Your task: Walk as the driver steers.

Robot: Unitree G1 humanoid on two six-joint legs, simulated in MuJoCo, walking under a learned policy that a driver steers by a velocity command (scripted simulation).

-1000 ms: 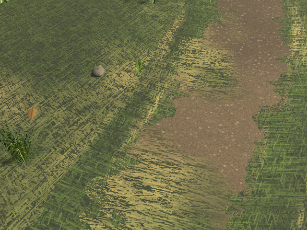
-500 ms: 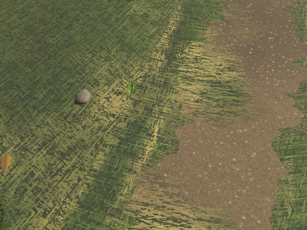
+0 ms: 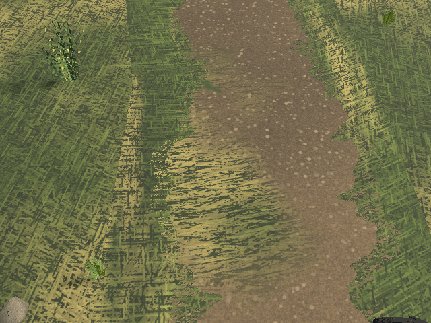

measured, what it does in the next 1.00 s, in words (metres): walks ahead: right foot, then left foot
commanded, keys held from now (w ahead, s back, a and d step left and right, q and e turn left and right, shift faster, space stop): w+e+shift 0.36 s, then q+shift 0.64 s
